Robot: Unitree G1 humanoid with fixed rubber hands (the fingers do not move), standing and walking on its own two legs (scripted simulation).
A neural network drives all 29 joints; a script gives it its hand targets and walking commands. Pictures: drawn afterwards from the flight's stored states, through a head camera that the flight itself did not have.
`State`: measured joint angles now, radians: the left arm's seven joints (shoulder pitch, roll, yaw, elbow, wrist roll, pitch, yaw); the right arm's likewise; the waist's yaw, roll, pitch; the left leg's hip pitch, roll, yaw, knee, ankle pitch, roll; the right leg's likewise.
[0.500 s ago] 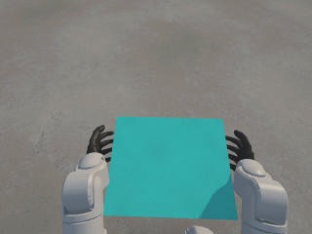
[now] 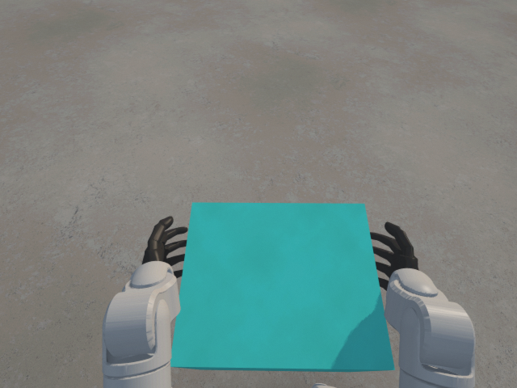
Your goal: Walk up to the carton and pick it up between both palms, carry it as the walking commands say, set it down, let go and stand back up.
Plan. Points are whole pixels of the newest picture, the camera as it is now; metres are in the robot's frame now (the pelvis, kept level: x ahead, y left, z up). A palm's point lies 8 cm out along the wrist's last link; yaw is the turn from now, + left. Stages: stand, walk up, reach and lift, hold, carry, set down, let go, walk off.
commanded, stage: carry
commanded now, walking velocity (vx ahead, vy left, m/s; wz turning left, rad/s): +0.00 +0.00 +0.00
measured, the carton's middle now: (276, 293) +0.26 +0.00 +0.00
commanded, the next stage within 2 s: none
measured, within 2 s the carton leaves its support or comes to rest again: neither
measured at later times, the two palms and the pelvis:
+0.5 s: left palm (141, 329) +0.17 +0.17 +0.08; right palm (412, 351) +0.16 -0.16 +0.08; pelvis -0.10 +0.01 +0.00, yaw +0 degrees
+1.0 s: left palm (125, 365) +0.14 +0.18 +0.06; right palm (397, 374) +0.14 -0.14 +0.05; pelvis -0.13 +0.01 -0.01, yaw +2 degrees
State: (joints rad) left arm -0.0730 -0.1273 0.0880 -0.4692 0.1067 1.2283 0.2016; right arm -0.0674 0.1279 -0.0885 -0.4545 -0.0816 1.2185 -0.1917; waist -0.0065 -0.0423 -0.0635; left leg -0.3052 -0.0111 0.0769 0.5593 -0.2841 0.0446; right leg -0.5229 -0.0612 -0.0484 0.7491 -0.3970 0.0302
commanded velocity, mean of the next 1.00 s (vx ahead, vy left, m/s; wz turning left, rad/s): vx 0.00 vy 0.00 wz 0.00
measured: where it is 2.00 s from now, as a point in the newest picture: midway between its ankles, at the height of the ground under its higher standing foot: outside the picture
